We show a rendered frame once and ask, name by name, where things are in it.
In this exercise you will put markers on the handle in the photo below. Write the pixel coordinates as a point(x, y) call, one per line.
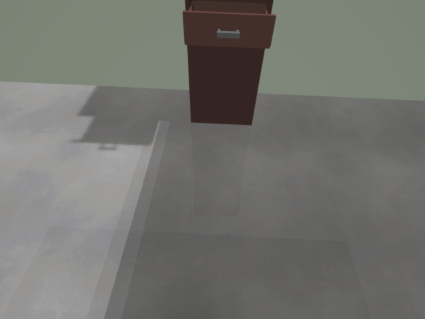
point(228, 34)

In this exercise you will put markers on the drawer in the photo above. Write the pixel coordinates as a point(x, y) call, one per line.
point(204, 18)

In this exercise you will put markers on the cabinet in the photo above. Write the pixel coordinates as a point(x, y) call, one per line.
point(223, 81)

